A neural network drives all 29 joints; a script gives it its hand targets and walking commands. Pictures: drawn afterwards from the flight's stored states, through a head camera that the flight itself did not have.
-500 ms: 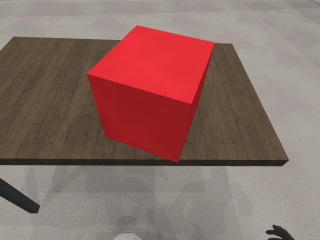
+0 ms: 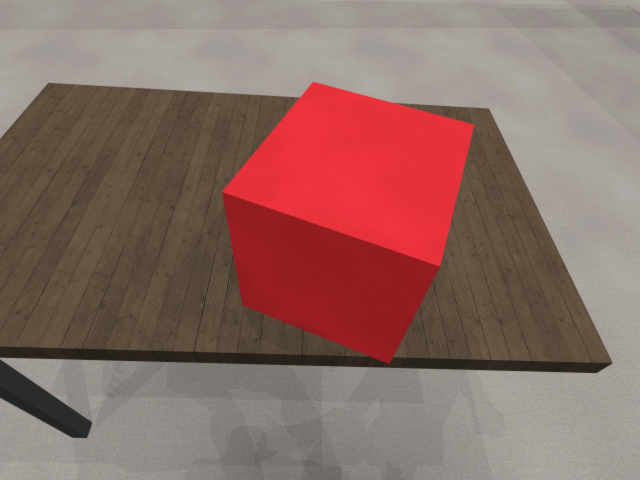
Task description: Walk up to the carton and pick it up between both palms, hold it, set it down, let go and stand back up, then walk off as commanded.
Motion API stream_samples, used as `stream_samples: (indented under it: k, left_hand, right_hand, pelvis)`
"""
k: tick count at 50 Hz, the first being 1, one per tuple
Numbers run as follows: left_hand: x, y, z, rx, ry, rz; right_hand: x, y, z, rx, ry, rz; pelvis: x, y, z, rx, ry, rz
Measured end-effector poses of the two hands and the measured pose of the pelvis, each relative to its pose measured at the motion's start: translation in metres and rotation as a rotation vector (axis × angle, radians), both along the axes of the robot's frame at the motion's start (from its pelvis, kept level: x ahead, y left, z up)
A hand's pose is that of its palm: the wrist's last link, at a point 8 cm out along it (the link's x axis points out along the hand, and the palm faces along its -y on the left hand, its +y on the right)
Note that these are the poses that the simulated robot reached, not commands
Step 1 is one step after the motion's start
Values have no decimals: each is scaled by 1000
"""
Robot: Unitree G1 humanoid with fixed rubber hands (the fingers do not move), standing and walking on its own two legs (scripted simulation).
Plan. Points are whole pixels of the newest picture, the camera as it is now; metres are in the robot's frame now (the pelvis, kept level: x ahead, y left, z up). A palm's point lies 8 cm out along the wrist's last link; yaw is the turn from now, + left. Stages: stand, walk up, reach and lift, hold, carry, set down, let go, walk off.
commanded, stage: walk up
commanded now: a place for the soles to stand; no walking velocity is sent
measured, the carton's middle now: (350, 221) +0.46 -0.03 +0.05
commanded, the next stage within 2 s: reach and lift in 1.90 s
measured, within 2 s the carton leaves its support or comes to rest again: neither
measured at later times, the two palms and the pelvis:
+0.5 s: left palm out of the picture +0.08 +0.31 -0.10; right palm (584, 477) +0.16 -0.34 -0.09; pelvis +0.04 -0.02 -0.01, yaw -1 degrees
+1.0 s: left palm out of the picture +0.08 +0.30 -0.10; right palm (589, 475) +0.16 -0.34 -0.09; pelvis +0.04 -0.02 +0.00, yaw -1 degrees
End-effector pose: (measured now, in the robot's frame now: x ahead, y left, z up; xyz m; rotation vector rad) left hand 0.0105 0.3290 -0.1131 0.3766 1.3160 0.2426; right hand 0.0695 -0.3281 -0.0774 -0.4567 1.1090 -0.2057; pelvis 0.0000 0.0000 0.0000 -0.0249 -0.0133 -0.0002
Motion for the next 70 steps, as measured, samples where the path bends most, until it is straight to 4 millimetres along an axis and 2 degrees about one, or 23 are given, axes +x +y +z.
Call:
stream_samples:
  k: [4,8,12,18,27,40,49,60,70]
  left_hand:
    - [12,-8,2,19,-22,-13]
    - [25,-19,4,38,-54,-39]
    - [40,-19,10,48,-65,-58]
    - [63,-20,11,40,-90,-80]
    - [70,-24,12,45,-93,-87]
    - [63,-25,13,47,-108,-84]
    - [65,-27,13,38,-97,-85]
    - [80,-47,16,18,-86,-102]
    - [99,-51,18,8,-143,-132]
  right_hand:
    - [6,-8,-8,21,15,-6]
    - [24,-14,-20,51,-2,-5]
    - [46,-12,-19,71,-36,5]
    - [70,-10,-15,68,-64,17]
    - [95,-12,-13,68,-107,28]
    - [92,-12,-10,73,-125,28]
    - [94,-15,-10,69,-139,31]
    - [93,-35,-12,51,-142,17]
    - [93,-36,-10,41,-154,14]
  pelvis:
    - [8,-9,-3,14,-2,-3]
    - [17,-19,-8,20,-13,-4]
    - [25,-19,-6,23,-6,-11]
    - [36,-17,-5,21,4,-12]
    - [40,-21,-5,26,9,-12]
    - [33,-22,-6,27,-14,-12]
    - [35,-24,-5,30,-14,-12]
    - [46,-42,-4,39,-3,-21]
    - [45,-42,-5,35,-8,-23]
